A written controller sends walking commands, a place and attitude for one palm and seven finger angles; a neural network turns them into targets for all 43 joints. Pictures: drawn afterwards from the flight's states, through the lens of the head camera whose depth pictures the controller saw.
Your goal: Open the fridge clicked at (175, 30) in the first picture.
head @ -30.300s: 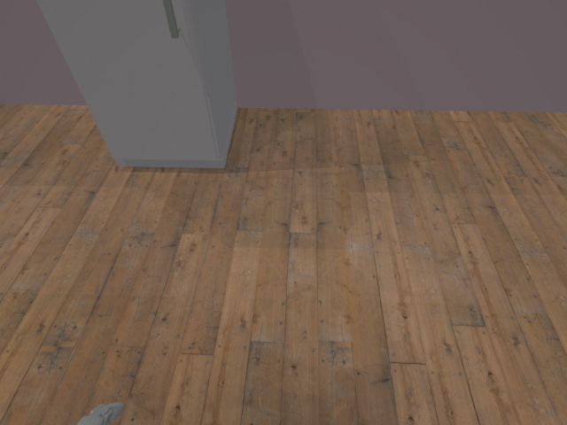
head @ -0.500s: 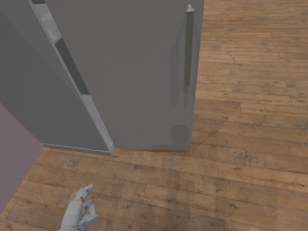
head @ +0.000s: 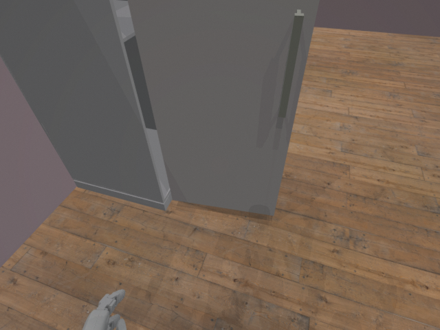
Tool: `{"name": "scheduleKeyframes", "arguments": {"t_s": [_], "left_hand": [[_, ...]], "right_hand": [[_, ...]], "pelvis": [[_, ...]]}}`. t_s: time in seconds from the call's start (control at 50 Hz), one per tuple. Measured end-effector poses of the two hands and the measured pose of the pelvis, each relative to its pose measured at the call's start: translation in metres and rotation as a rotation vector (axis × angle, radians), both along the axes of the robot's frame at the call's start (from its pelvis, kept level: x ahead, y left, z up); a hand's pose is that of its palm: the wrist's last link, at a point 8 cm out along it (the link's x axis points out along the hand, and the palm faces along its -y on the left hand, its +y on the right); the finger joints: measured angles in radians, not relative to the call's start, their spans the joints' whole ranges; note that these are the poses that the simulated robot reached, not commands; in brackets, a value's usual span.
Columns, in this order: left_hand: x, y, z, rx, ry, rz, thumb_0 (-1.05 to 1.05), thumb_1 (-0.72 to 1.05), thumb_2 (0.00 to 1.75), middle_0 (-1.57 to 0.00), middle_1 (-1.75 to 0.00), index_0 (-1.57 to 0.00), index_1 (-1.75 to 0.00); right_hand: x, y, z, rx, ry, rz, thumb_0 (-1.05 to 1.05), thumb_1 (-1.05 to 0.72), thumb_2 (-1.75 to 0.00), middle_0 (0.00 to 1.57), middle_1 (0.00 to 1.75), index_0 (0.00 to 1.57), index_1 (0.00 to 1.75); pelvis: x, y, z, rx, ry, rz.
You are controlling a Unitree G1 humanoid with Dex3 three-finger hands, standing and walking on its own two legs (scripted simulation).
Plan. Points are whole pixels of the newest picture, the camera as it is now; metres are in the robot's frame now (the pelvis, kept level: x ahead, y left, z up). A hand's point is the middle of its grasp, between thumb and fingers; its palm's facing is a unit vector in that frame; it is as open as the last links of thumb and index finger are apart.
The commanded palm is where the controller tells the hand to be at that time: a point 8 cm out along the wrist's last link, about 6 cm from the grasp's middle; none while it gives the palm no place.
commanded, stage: stop stepping back and stand still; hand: right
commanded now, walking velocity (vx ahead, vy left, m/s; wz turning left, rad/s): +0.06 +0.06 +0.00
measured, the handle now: (289, 68) +0.80 -0.14 +0.14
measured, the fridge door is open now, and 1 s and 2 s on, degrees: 84 84 84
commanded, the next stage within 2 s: let the arm hang, fingers relaxed in 0.96 s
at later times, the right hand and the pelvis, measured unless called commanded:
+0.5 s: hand out of the picture +0.22 -0.27 +0.17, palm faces +0.51 +0.79 -0.34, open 7.4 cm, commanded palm +0.15 -0.30 +0.21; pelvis +0.02 +0.00 +0.02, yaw -3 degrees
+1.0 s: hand out of the picture +0.21 -0.29 +0.17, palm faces +0.46 +0.80 -0.39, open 7.4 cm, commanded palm +0.15 -0.32 +0.21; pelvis +0.02 -0.02 +0.03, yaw -1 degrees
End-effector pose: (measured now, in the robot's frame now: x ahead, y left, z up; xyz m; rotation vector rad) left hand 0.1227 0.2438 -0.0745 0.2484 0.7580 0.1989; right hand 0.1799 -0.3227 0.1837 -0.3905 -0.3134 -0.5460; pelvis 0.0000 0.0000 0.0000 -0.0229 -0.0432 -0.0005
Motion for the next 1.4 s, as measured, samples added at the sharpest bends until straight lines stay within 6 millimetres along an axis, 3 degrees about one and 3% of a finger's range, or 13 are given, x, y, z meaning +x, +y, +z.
{"name": "scheduleKeyframes", "arguments": {"t_s": [0.06,0.16,0.3,0.38,0.5,0.68,0.76,0.92,1.08,1.12,1.2,1.3,1.4], "left_hand": [[-0.016,-0.005,0.008,-0.044,-0.009,0.008,0.02,0.91,0.89,-0.20,-0.30,-0.21,-0.30],[-0.023,0.004,0.002,-0.074,0.007,-0.005,0.01,0.91,0.89,-0.21,-0.30,-0.21,-0.30],[0.002,0.019,0.004,-0.042,0.062,-0.034,0.02,0.91,0.89,-0.21,-0.30,-0.21,-0.30],[0.028,0.018,0.014,-0.027,-0.005,-0.060,0.02,0.91,0.89,-0.20,-0.30,-0.21,-0.30],[0.068,-0.001,0.031,0.018,-0.084,-0.101,0.02,0.91,0.89,-0.20,-0.30,-0.21,-0.30],[0.099,-0.042,0.057,-0.035,-0.186,-0.142,0.01,0.91,0.89,-0.20,-0.30,-0.21,-0.30],[0.093,-0.050,0.050,-0.068,-0.166,-0.136,0.01,0.91,0.89,-0.21,-0.30,-0.21,-0.30],[0.058,-0.043,0.034,-0.039,-0.051,-0.098,0.01,0.91,0.89,-0.21,-0.30,-0.21,-0.30],[0.038,-0.033,0.034,0.005,-0.015,-0.090,0.02,0.91,0.89,-0.21,-0.30,-0.21,-0.30],[0.038,-0.028,0.021,-0.012,0.029,-0.123,0.01,0.91,0.89,-0.20,-0.30,-0.21,-0.30],[0.031,-0.014,-0.003,-0.027,0.103,-0.104,0.01,0.91,0.89,-0.21,-0.30,-0.21,-0.30],[-0.004,-0.002,-0.014,-0.013,0.231,-0.065,0.01,0.91,0.89,-0.20,-0.30,-0.21,-0.30],[-0.058,0.004,-0.014,0.026,0.445,-0.027,0.01,0.91,0.89,-0.20,-0.30,-0.21,-0.30]], "right_hand": [[0.002,0.030,0.003,-0.044,0.074,0.123,0.01,-0.90,-0.90,0.20,0.30,0.20,0.30],[-0.029,0.069,0.034,-0.278,0.073,0.232,0.01,-0.89,-0.89,0.21,0.30,0.21,0.30],[-0.046,0.026,0.065,-0.283,0.015,-0.020,0.00,-0.89,-0.89,0.22,0.30,0.22,0.30],[-0.032,0.005,0.037,-0.122,0.078,-0.125,0.00,-0.89,-0.89,0.21,0.30,0.21,0.30],[-0.007,0.023,-0.003,0.008,0.129,0.002,0.01,-0.90,-0.90,0.20,0.30,0.20,0.30],[-0.005,0.010,0.049,-0.221,0.056,0.077,0.01,-0.89,-0.89,0.22,0.30,0.21,0.30],[-0.007,-0.004,0.047,-0.194,0.087,0.027,0.01,-0.89,-0.89,0.21,0.30,0.21,0.30],[-0.012,-0.006,0.002,-0.025,0.213,0.014,0.01,-0.90,-0.89,0.21,0.30,0.21,0.30],[-0.010,-0.007,0.015,-0.102,0.145,0.073,0.01,-0.89,-0.89,0.21,0.30,0.21,0.30],[0.002,-0.015,-0.019,-0.076,0.308,0.104,0.00,-0.90,-0.89,0.21,0.30,0.20,0.30],[0.000,-0.015,-0.131,0.095,0.803,0.115,0.00,-0.90,-0.90,0.20,0.30,0.20,0.30],[-0.065,0.025,-0.240,0.315,1.246,0.143,0.00,-0.91,-0.89,0.20,0.30,0.20,0.30],[-0.138,0.068,-0.300,0.532,1.501,0.154,0.01,-0.91,-0.89,0.20,0.30,0.20,0.30]], "pelvis": [[-0.007,0.008,0.009,-0.004,-0.005,-0.001],[-0.003,0.024,0.006,-0.003,0.027,-0.010],[0.011,0.022,0.026,-0.006,0.032,-0.019],[0.018,0.015,0.030,-0.010,0.029,-0.035],[0.024,0.002,0.023,0.017,0.024,-0.046],[0.026,-0.007,0.029,0.037,0.049,-0.017],[0.025,-0.013,0.031,0.040,0.054,-0.008],[0.021,-0.019,0.032,0.043,0.049,-0.015],[0.015,-0.024,0.031,0.048,0.049,-0.034],[0.010,-0.029,0.028,0.049,0.056,-0.045],[0.000,-0.036,0.021,0.038,0.056,-0.038],[-0.007,-0.031,0.020,0.027,0.044,-0.039],[-0.009,-0.026,0.021,0.034,0.038,-0.053]]}}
